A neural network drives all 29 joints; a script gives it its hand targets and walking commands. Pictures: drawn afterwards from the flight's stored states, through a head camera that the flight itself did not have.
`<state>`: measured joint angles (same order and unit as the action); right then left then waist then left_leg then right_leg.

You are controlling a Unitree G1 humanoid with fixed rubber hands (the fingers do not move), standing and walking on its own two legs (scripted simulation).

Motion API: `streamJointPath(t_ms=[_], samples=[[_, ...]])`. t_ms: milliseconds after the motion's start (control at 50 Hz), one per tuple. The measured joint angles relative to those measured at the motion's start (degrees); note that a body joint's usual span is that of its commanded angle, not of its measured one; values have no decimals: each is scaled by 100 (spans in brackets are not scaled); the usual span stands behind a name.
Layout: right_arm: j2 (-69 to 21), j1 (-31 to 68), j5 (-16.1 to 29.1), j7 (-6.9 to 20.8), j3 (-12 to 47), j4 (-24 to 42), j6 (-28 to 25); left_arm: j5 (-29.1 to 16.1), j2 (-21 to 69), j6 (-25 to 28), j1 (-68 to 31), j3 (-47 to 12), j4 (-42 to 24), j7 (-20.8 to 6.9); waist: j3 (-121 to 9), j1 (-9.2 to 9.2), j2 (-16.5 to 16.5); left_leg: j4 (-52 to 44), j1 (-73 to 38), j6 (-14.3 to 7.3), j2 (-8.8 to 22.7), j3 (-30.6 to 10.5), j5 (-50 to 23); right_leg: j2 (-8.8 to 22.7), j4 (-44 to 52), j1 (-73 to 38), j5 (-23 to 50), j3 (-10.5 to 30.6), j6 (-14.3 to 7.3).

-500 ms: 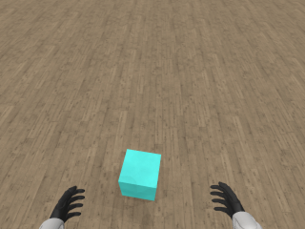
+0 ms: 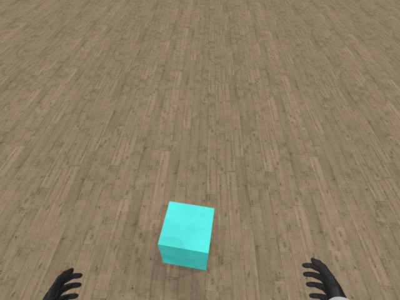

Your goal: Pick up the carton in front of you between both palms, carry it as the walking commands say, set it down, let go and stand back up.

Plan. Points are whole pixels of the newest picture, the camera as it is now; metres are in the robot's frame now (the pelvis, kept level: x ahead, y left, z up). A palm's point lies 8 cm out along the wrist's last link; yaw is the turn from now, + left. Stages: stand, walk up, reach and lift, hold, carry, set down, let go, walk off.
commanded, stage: stand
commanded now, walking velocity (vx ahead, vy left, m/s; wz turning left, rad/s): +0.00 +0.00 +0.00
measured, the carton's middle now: (188, 236) +0.49 +0.03 -0.64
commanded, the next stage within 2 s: none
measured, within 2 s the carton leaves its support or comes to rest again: neither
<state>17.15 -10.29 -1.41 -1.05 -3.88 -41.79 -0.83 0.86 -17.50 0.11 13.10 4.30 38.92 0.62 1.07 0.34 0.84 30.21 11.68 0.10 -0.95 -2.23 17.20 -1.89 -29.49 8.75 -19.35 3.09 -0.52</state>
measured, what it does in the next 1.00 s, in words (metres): stands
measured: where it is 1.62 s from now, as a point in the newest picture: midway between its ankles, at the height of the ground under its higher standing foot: outside the picture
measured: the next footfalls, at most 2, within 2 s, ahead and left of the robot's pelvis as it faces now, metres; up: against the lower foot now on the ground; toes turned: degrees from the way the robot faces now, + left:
none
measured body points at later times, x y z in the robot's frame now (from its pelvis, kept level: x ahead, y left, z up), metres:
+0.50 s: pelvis -0.01 +0.00 +0.00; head -0.01 -0.01 +0.45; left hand +0.10 +0.28 -0.10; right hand +0.11 -0.29 -0.11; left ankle -0.01 +0.12 -0.73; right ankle -0.04 -0.11 -0.73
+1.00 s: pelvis -0.03 +0.00 +0.01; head -0.04 +0.00 +0.46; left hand +0.07 +0.29 -0.10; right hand +0.07 -0.30 -0.11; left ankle -0.01 +0.12 -0.73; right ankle -0.04 -0.11 -0.73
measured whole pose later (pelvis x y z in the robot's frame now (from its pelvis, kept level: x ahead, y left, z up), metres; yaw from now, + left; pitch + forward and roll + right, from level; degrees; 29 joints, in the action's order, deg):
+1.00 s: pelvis -0.03 +0.00 +0.01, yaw +0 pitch -4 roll +0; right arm 18.8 -10.1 -0.3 -1.7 -1.9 -53.3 -1.3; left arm 0.2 -18.5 0.9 11.0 2.6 50.8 1.2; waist 2.7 0.0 0.5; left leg 24.6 9.4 0.4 -0.7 -2.8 11.7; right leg -1.9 -24.3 6.6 -14.2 2.6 -0.6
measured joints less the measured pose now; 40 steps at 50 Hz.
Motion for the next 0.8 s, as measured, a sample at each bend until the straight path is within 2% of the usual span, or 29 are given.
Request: streamJointPath(t_ms=[400, 800], samples=[[15, -46, 53, -97, 104, -506, -24, -17, 60, 22, -105, -75, 477, 76, 92, -21, -17, -139, -124, 37, 37, -51, -133, -32, 163, -144, 138, -48, -36], [117, -17, 94, -80, 178, -947, -41, -44, -44, 67, -155, -137, 958, 62, 151, -28, -28, -439, -205, 38, 32, -62, -438, -14, 413, -204, 413, -55, -23]])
